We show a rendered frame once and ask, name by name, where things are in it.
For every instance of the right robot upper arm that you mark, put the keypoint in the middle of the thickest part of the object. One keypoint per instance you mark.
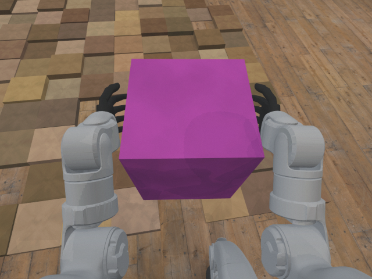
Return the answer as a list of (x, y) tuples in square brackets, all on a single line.
[(291, 251)]

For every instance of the robot right forearm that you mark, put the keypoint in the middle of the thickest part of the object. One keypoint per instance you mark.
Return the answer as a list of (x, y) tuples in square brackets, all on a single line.
[(298, 169)]

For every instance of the robot right hand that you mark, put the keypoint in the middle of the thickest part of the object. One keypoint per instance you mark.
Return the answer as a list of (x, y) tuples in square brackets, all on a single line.
[(269, 103)]

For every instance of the robot left forearm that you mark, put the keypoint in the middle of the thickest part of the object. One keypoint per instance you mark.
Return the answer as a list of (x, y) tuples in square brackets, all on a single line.
[(87, 165)]

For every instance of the robot right shin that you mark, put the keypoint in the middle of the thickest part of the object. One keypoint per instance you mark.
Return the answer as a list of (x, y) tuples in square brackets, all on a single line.
[(212, 274)]

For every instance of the carton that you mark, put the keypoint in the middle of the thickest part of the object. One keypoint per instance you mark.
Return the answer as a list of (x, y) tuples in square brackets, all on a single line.
[(190, 129)]

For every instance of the robot left hand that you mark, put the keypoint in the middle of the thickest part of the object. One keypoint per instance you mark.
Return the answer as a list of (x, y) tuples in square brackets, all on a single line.
[(106, 102)]

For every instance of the right robot thigh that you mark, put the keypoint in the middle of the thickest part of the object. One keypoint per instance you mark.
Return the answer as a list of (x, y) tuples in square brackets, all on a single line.
[(229, 261)]

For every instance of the left robot upper arm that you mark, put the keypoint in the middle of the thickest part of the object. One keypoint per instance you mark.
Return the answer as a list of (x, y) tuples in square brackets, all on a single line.
[(96, 253)]

